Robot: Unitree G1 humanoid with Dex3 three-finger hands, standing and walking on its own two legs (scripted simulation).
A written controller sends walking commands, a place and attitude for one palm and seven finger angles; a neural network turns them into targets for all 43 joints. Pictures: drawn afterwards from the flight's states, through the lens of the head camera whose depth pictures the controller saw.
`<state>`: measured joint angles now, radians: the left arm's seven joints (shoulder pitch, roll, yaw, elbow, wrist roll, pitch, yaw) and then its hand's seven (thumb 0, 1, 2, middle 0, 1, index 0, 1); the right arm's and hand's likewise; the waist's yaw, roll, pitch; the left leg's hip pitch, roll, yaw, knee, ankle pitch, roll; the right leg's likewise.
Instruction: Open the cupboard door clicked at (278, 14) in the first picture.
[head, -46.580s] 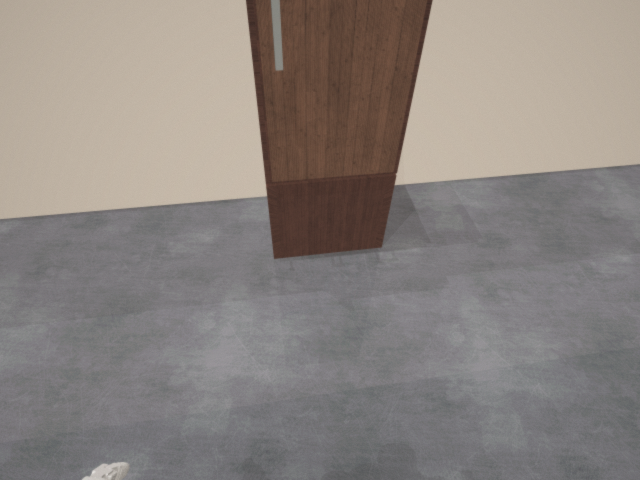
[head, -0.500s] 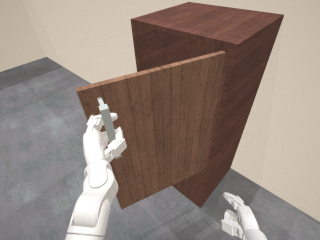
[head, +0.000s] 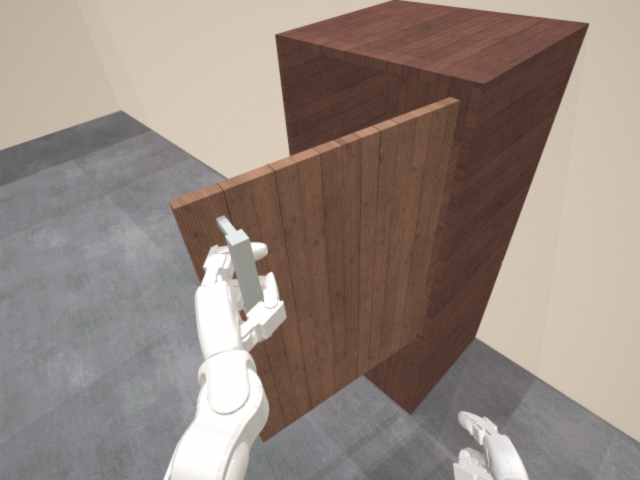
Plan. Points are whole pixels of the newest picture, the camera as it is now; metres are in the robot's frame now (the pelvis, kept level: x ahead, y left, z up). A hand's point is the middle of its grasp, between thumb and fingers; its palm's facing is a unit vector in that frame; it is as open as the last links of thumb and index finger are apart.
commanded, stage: open thumb and fingers to let go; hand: left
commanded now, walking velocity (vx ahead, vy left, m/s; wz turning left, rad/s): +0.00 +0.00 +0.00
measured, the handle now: (244, 282) +0.31 +0.12 +0.14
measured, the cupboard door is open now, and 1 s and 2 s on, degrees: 80 80 80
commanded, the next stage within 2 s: slide the hand sideways off the handle in 0.70 s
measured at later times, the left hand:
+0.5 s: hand (265, 297) +0.28 +0.09 +0.14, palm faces +0.32 -0.95 +0.02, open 13.7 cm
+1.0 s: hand (257, 328) +0.24 +0.09 +0.14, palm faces -0.13 -0.99 -0.05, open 15.9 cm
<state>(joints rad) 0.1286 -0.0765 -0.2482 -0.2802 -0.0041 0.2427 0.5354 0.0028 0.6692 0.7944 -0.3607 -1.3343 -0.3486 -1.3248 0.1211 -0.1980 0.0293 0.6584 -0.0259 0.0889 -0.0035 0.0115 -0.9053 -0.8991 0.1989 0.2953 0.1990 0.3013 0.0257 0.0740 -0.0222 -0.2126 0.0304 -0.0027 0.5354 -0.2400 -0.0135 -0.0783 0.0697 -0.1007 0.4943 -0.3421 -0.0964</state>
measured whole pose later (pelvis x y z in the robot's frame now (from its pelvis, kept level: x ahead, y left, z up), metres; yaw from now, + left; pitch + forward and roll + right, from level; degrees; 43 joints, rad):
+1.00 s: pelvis -0.01 +0.04 +0.00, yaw -1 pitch -6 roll +0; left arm 0.09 0.08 -0.27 -0.25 -0.07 0.17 0.10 -0.02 -0.50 0.30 -0.25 -0.44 -0.20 -0.42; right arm 0.15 -0.20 0.06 0.55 0.02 0.11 -0.01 0.01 -0.90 -0.90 0.20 0.30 0.20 0.30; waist 0.03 0.06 0.00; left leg -0.21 -0.01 0.03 0.54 -0.23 0.03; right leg -0.09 0.02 -0.07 0.52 -0.33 -0.04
